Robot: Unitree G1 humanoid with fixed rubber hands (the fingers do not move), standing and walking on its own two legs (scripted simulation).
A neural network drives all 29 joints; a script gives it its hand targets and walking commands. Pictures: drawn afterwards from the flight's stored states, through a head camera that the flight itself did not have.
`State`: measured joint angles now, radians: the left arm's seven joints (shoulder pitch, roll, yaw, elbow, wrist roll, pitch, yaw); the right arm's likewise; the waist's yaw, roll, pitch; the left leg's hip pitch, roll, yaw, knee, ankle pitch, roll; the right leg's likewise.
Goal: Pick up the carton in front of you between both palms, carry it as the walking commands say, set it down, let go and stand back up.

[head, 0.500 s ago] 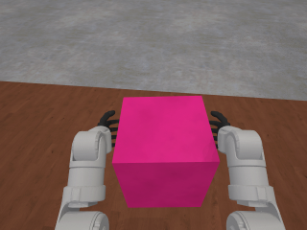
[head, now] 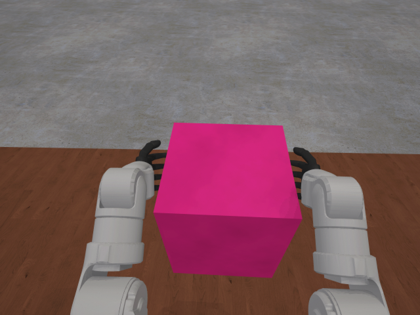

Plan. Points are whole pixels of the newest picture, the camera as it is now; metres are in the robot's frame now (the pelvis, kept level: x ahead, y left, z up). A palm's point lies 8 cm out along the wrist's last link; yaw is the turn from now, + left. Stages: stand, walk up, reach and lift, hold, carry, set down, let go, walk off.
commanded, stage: carry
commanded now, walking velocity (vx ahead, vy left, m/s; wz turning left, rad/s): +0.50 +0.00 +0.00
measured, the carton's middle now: (224, 203) +0.35 -0.01 +0.04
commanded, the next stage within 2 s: none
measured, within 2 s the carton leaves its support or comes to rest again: neither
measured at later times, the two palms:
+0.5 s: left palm (173, 106) +0.65 +0.12 +0.07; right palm (281, 105) +0.66 -0.17 +0.06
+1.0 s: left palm (174, 64) +0.96 +0.16 +0.04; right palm (255, 65) +0.96 -0.14 +0.04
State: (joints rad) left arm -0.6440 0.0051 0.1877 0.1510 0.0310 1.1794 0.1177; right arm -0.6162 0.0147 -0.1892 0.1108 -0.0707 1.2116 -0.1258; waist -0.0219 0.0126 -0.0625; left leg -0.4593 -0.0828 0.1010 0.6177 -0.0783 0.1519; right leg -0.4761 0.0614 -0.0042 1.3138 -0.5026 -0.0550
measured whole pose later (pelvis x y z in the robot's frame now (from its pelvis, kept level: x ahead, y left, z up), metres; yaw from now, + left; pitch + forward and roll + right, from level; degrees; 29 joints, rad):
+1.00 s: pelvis +0.61 -0.01 -0.11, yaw -1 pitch +4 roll +0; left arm -0.67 0.02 0.19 0.16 0.02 1.14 0.12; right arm -0.64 0.04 -0.21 0.11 -0.11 1.18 -0.13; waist 0.05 -0.01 -0.10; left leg -0.48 -0.08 0.10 0.54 0.00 0.14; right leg -0.25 0.08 -0.06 1.12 -0.53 -0.06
